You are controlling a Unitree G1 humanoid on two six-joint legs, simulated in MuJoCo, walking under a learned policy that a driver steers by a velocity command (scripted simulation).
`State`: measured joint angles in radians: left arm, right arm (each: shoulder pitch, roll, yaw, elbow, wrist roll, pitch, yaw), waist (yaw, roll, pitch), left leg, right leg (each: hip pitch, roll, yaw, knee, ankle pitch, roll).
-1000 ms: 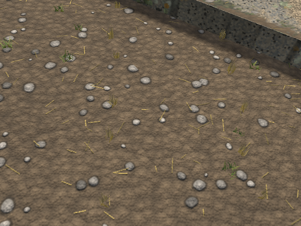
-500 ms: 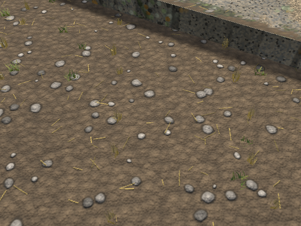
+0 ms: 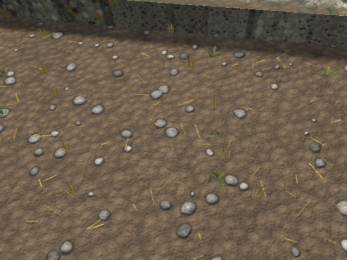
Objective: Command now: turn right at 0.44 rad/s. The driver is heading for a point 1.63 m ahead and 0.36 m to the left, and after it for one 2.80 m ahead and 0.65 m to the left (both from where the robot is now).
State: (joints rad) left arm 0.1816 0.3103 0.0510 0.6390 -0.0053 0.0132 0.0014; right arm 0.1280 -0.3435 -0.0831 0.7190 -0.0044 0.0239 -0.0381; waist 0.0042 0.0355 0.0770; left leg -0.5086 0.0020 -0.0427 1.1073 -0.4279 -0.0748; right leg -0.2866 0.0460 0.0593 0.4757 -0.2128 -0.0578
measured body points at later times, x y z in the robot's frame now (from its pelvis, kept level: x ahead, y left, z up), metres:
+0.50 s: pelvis +0.10 +0.05 +0.00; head +0.11 +0.08 +0.45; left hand +0.21 +0.34 -0.10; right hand +0.18 -0.22 -0.10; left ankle +0.03 +0.14 -0.74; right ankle +0.10 -0.09 -0.67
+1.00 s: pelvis +0.36 +0.07 +0.00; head +0.39 +0.08 +0.45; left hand +0.33 +0.36 -0.11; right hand +0.61 -0.13 -0.10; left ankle +0.32 +0.20 -0.67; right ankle +0.41 -0.03 -0.74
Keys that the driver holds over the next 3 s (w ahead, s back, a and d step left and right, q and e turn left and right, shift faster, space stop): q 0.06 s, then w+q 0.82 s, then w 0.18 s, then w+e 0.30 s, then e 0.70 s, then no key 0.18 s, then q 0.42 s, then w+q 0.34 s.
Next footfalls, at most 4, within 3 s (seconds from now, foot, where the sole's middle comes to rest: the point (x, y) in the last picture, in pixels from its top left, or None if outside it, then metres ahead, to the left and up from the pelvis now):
0.36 left None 0.07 0.14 -0.78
0.78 right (203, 254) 0.45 -0.02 -0.78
1.24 left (110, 222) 0.58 0.34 -0.78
1.70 right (155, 165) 0.83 0.17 -0.78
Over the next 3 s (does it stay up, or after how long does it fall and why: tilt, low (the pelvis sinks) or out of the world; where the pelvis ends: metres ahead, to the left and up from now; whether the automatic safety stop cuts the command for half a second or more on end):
stays up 0.76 0.34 0.00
